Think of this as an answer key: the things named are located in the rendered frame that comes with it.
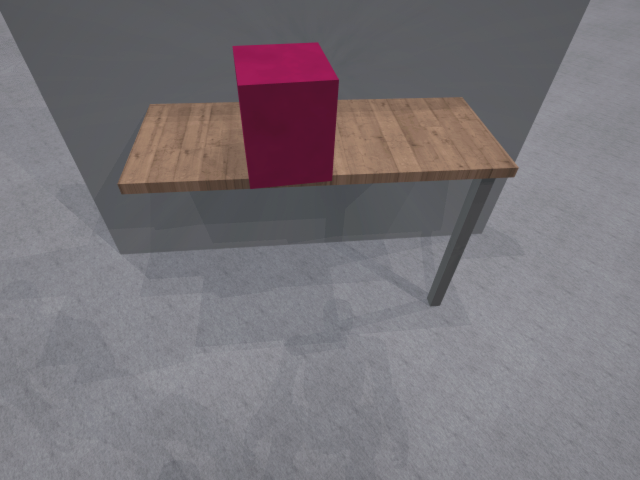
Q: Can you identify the table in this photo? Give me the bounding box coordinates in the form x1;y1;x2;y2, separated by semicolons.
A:
117;97;519;306

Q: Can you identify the carton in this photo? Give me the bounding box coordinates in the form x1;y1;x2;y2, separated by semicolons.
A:
232;42;339;189

